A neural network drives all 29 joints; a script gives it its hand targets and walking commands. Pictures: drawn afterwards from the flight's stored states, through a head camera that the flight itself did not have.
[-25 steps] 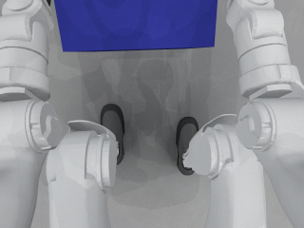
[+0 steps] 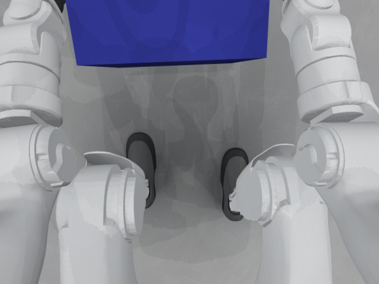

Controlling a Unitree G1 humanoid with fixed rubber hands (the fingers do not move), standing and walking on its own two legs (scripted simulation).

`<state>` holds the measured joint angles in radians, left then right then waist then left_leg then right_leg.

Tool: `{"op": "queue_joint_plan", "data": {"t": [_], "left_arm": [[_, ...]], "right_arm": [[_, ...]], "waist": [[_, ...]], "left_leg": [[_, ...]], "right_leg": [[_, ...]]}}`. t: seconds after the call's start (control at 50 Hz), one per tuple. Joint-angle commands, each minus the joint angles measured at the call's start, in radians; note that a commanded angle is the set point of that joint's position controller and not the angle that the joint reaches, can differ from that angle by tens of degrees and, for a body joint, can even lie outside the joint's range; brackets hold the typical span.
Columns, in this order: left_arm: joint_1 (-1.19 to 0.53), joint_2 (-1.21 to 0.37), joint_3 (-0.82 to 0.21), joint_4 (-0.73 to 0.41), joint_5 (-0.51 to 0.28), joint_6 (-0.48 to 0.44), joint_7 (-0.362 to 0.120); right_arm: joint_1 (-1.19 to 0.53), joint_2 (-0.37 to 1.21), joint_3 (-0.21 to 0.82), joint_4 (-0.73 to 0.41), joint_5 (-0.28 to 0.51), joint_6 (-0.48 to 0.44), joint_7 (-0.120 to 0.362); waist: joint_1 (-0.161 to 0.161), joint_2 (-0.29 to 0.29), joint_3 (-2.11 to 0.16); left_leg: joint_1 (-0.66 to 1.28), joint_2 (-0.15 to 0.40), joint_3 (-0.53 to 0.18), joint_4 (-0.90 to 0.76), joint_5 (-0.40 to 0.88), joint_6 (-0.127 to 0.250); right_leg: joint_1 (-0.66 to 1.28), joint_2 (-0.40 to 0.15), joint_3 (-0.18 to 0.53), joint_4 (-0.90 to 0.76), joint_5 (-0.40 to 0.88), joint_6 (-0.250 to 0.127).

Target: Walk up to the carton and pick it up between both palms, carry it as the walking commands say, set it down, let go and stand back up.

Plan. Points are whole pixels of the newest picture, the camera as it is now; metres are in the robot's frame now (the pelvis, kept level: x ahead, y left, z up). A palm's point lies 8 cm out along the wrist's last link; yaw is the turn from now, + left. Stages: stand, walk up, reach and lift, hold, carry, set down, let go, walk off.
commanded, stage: set down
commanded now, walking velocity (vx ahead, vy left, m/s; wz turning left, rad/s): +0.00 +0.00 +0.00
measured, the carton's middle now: out of the picture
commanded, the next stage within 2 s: none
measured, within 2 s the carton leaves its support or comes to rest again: neither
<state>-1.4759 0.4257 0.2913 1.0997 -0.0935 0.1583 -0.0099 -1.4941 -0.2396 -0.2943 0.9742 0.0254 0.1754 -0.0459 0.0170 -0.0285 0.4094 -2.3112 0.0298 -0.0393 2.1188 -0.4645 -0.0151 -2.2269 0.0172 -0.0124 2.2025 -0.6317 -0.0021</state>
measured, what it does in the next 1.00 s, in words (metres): stands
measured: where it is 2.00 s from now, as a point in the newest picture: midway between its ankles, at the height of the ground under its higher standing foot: (189, 189)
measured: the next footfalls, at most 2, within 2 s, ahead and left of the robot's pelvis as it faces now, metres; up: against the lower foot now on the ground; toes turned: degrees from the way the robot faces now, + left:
none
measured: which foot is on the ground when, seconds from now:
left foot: down 0.00-1.00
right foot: down 0.00-1.00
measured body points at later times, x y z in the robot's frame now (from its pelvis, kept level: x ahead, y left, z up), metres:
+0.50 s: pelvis +0.00 +0.00 +0.00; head +0.37 +0.03 +0.23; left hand +0.53 +0.25 -0.20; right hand +0.56 -0.14 -0.19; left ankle +0.14 +0.13 -0.34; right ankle +0.10 -0.12 -0.34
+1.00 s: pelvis -0.01 +0.00 +0.03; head +0.35 +0.03 +0.27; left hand +0.54 +0.27 -0.13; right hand +0.58 -0.15 -0.11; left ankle +0.14 +0.13 -0.34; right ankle +0.10 -0.12 -0.34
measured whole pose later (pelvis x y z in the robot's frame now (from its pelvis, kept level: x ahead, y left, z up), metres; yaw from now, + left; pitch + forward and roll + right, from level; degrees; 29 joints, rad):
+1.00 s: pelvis -0.01 +0.00 +0.03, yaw +0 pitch +29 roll -1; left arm -1.45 0.51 0.21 1.03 -0.19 0.14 0.07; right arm -1.46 -0.40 -0.08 0.90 0.20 0.19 -0.11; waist 0.03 -0.04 0.50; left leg -2.11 0.03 -0.04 2.07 -0.47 -0.01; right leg -2.02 0.02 -0.01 2.15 -0.64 0.01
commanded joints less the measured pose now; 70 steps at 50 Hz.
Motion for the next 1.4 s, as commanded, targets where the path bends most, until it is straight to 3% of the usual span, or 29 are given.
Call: {"op": "queue_joint_plan", "data": {"t": [0.0, 0.04, 0.06, 0.16, 0.24, 0.26, 0.32, 0.42, 0.44, 0.46, 0.48, 0.54, 0.58, 0.62, 0.64, 0.66, 0.72, 0.78, 0.86, 0.9, 1.04, 1.06, 1.1, 1.14, 1.18, 1.2, 1.22, 1.26, 1.38], "left_arm": [[-0.289, -0.535, -0.143, -0.055, 0.037, -0.036, -0.161], [-0.271, -0.495, -0.119, -0.054, 0.027, -0.051, -0.140], [-0.264, -0.388, -0.106, -0.081, 0.025, -0.071, -0.114], [-0.170, 0.048, -0.040, -0.041, -0.003, -0.143, 0.038], [-0.180, 0.147, -0.061, 0.033, -0.054, -0.165, 0.098], [-0.194, 0.157, -0.047, 0.000, -0.075, -0.178, 0.102], [-0.182, 0.138, -0.105, 0.092, -0.136, -0.169, 0.099], [-0.206, 0.195, -0.084, 0.004, -0.137, -0.179, 0.107], [-0.219, 0.224, -0.062, -0.001, -0.132, -0.178, 0.108], [-0.198, 0.195, -0.086, 0.064, -0.131, -0.171, 0.100], [-0.201, 0.231, -0.058, 0.037, -0.120, -0.176, 0.099], [-0.223, 0.214, -0.083, -0.034, -0.158, -0.175, 0.087], [-0.221, 0.245, -0.074, -0.035, -0.137, -0.176, 0.079], [-0.232, 0.189, -0.124, -0.118, -0.190, -0.165, 0.072], [-0.148, 0.175, -0.146, 0.028, -0.178, -0.153, 0.064], [-0.191, 0.238, -0.102, -0.048, -0.169, -0.153, 0.069], [-0.225, 0.237, -0.079, -0.212, -0.169, -0.151, 0.077], [-0.202, 0.307, -0.066, -0.152, -0.130, -0.099, 0.085], [-0.198, 0.303, -0.040, -0.282, -0.150, -0.065, 0.092], [-0.167, 0.298, -0.042, -0.309, -0.146, -0.048, 0.087], [-0.120, 0.236, -0.035, -0.197, -0.101, -0.035, 0.044], [-0.061, 0.152, -0.056, 0.039, -0.122, -0.023, 0.032], [-0.072, 0.204, -0.003, -0.153, -0.055, -0.050, 0.022], [-0.026, 0.199, -0.008, -0.029, -0.041, -0.046, 0.013], [-0.017, 0.224, 0.055, -0.173, -0.015, -0.048, 0.008], [0.012, 0.173, 0.002, -0.080, -0.028, -0.035, -0.001], [0.023, 0.235, 0.060, -0.199, 0.011, -0.050, 0.003], [0.061, 0.174, 0.031, -0.187, -0.007, -0.041, -0.009], [0.135, 0.173, 0.026, -0.342, 0.002, -0.022, -0.032]], "right_arm": [[-0.257, 0.624, 0.330, 0.040, 0.046, 0.006, 0.180], [-0.268, 0.533, 0.310, 0.007, 0.047, -0.014, 0.160], [-0.262, 0.408, 0.273, -0.029, 0.033, -0.032, 0.127], [-0.195, -0.086, 0.239, -0.031, 0.077, -0.083, -0.015], [-0.217, -0.149, 0.273, -0.003, 0.165, -0.097, -0.065], [-0.235, -0.219, 0.231, -0.068, 0.140, -0.118, -0.074], [-0.233, -0.244, 0.234, 0.001, 0.149, -0.112, -0.086], [-0.241, -0.285, 0.242, -0.034, 0.198, -0.122, -0.083], [-0.258, -0.235, 0.303, -0.040, 0.236, -0.118, -0.082], [-0.257, -0.318, 0.227, 0.005, 0.187, -0.119, -0.079], [-0.225, -0.271, 0.262, 0.044, 0.215, -0.111, -0.067], [-0.233, -0.325, 0.229, 0.021, 0.197, -0.125, -0.065], [-0.272, -0.281, 0.291, -0.021, 0.235, -0.123, -0.063], [-0.281, -0.318, 0.299, -0.105, 0.255, -0.133, -0.059], [-0.205, -0.325, 0.252, 0.016, 0.210, -0.116, -0.051], [-0.196, -0.292, 0.273, 0.031, 0.213, -0.102, -0.055], [-0.304, -0.353, 0.257, -0.241, 0.252, -0.115, -0.066], [-0.265, -0.322, 0.277, -0.132, 0.249, -0.045, -0.065], [-0.213, -0.371, 0.211, -0.239, 0.193, -0.012, -0.081], [-0.218, -0.339, 0.222, -0.297, 0.205, 0.006, -0.087], [-0.163, -0.302, 0.180, -0.152, 0.147, 0.010, -0.060], [-0.140, -0.254, 0.195, -0.007, 0.130, 0.014, -0.044], [-0.176, -0.254, 0.194, -0.221, 0.156, -0.005, -0.046], [-0.127, -0.238, 0.174, -0.100, 0.137, 0.001, -0.021], [-0.121, -0.242, 0.173, -0.209, 0.152, -0.006, -0.019], [-0.051, -0.268, 0.154, -0.089, 0.119, 0.008, -0.017], [-0.042, -0.229, 0.191, -0.192, 0.143, 0.005, -0.027], [0.039, -0.249, 0.127, -0.102, 0.086, 0.001, -0.022], [0.007, -0.263, 0.105, -0.368, 0.131, 0.001, -0.013]], "waist": [[0.197, -0.021, -1.011], [0.198, -0.016, -1.020], [0.139, -0.046, -1.043], [0.163, 0.028, -1.208], [0.202, 0.054, -1.249], [0.153, 0.007, -1.279], [0.099, 0.017, -1.213], [0.143, 0.062, -1.294], [0.196, 0.059, -1.301], [0.143, 0.060, -1.232], [0.197, 0.079, -1.148], [0.112, 0.031, -1.252], [0.180, 0.041, -1.252], [0.134, 0.042, -1.388], [0.097, 0.077, -1.291], [0.136, 0.040, -1.234], [0.141, 0.055, -1.561], [0.189, 0.064, -1.477], [0.131, 0.041, -1.644], [0.160, 0.054, -1.640], [0.122, 0.040, -1.388], [0.102, -0.004, -1.187], [0.189, 0.048, -1.396], [0.163, 0.042, -1.253], [0.198, 0.027, -1.425], [0.141, 0.072, -1.399], [0.215, 0.027, -1.528], [0.126, 0.029, -1.440], [0.157, 0.131, -1.659]], "left_leg": [[0.585, -0.046, 0.095, -0.070, 0.204, 0.022], [0.593, -0.045, 0.107, -0.063, 0.231, 0.017], [0.617, -0.043, 0.099, -0.071, 0.226, 0.018], [0.728, -0.028, 0.107, -0.055, 0.294, -0.009], [0.774, -0.015, 0.088, -0.048, 0.352, -0.006], [0.764, -0.020, 0.081, -0.049, 0.353, -0.004], [0.774, -0.020, 0.066, -0.068, 0.300, -0.002], [0.812, -0.011, 0.068, -0.067, 0.356, -0.007], [0.795, -0.004, 0.072, -0.054, 0.359, -0.003], [0.756, -0.003, 0.060, -0.076, 0.335, -0.007], [0.733, 0.005, 0.072, -0.067, 0.322, -0.005], [0.753, -0.004, 0.063, -0.057, 0.334, -0.008], [0.764, 0.009, 0.066, -0.049, 0.363, 0.000], [0.843, 0.007, 0.061, -0.048, 0.421, -0.005], [0.854, 0.003, 0.050, -0.055, 0.361, 0.003], [0.805, 0.007, 0.069, -0.067, 0.333, -0.002], [0.931, 0.001, 0.086, -0.044, 0.445, -0.004], [0.954, -0.014, 0.094, -0.109, 0.302, 0.011], [1.074, -0.029, 0.091, -0.135, 0.329, 0.008], [1.044, -0.039, 0.102, -0.183, 0.307, 0.020], [0.899, -0.045, 0.095, -0.280, 0.241, 0.015], [0.795, -0.042, 0.097, -0.311, 0.154, 0.021], [0.907, -0.044, 0.110, -0.307, 0.323, 0.015], [0.854, -0.039, 0.104, -0.357, 0.247, 0.011], [0.933, -0.045, 0.112, -0.351, 0.362, 0.017], [0.966, -0.047, 0.115, -0.381, 0.339, 0.007], [0.978, -0.057, 0.114, -0.397, 0.398, 0.022], [0.944, -0.058, 0.107, -0.436, 0.425, 0.010], [1.239, -0.067, 0.091, -0.550, 0.533, 0.013]], "right_leg": [[0.396, 0.078, -0.002, -0.173, 0.230, 0.036], [0.395, 0.082, -0.004, -0.180, 0.239, 0.035], [0.406, 0.077, -0.029, -0.179, 0.241, 0.045], [0.512, 0.055, 0.010, -0.187, 0.272, 0.037], [0.511, 0.047, 0.033, -0.172, 0.309, 0.040], [0.496, 0.049, 0.016, -0.181, 0.309, 0.044], [0.450, 0.040, -0.003, -0.185, 0.245, 0.036], [0.444, 0.035, 0.010, -0.177, 0.271, 0.035], [0.454, 0.029, 0.028, -0.180, 0.275, 0.030], [0.404, 0.036, -0.002, -0.164, 0.263, 0.038], [0.369, 0.031, 0.026, -0.178, 0.240, 0.030], [0.439, 0.021, -0.001, -0.160, 0.282, 0.031], [0.445, 0.021, 0.013, -0.169, 0.301, 0.036], [0.524, 0.025, 0.000, -0.150, 0.359, 0.032], [0.397, 0.027, -0.018, -0.158, 0.269, 0.032], [0.463, 0.019, -0.006, -0.175, 0.250, 0.041], [0.617, 0.033, 0.001, -0.174, 0.391, 0.030], [0.577, 0.035, -0.023, -0.197, 0.229, 0.031], [0.656, 0.048, -0.045, -0.234, 0.251, 0.020], [0.687, 0.057, -0.037, -0.264, 0.222, 0.018], [0.594, 0.059, -0.026, -0.365, 0.207, 0.016], [0.482, 0.053, -0.041, -0.401, 0.111, 0.019], [0.574, 0.068, -0.020, -0.411, 0.258, 0.024], [0.477, 0.064, -0.042, -0.432, 0.195, 0.030], [0.581, 0.065, -0.010, -0.468, 0.298, 0.029], [0.561, 0.069, -0.037, -0.495, 0.267, 0.030], [0.674, 0.077, -0.013, -0.487, 0.351, 0.035], [0.627, 0.079, -0.034, -0.535, 0.378, 0.034], [0.675, 0.085, -0.027, -0.662, 0.386, 0.027]]}}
